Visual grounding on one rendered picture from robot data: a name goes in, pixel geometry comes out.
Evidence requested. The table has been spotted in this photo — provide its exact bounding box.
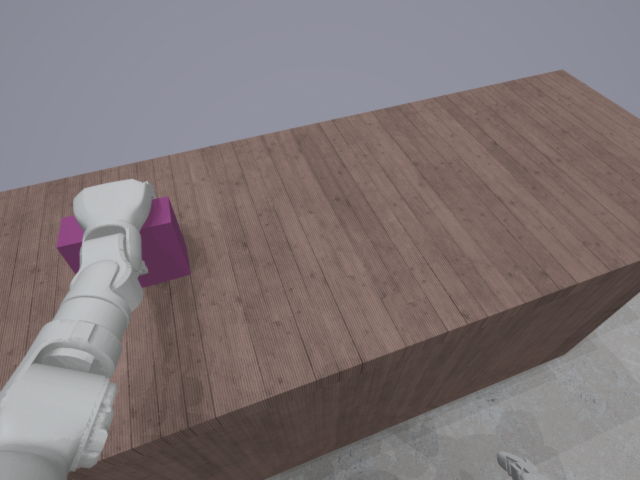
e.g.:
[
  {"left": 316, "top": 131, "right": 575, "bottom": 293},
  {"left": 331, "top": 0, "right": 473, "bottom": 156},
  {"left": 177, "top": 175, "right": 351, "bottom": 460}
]
[{"left": 0, "top": 69, "right": 640, "bottom": 480}]

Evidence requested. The robot left hand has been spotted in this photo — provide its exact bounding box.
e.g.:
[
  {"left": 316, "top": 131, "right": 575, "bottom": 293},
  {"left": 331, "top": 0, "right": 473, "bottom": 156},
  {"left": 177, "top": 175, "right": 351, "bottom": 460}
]
[{"left": 73, "top": 179, "right": 156, "bottom": 276}]

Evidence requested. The robot right hand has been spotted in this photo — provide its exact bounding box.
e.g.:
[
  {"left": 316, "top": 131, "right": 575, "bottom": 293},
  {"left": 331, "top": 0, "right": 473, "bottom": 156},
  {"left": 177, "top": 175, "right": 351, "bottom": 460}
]
[{"left": 497, "top": 451, "right": 549, "bottom": 480}]

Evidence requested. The sponge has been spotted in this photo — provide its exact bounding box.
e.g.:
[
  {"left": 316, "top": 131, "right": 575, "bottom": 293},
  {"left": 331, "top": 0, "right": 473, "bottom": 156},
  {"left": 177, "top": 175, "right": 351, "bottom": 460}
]
[{"left": 56, "top": 196, "right": 191, "bottom": 288}]

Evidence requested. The robot left forearm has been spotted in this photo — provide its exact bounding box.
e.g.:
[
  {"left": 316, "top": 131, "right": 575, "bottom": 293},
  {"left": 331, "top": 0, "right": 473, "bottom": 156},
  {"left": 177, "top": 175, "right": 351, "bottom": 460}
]
[{"left": 0, "top": 220, "right": 144, "bottom": 417}]

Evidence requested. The robot left upper arm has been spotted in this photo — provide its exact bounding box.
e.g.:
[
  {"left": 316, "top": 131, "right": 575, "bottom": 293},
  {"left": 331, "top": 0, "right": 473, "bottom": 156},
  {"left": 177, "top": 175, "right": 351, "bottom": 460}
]
[{"left": 0, "top": 363, "right": 118, "bottom": 480}]

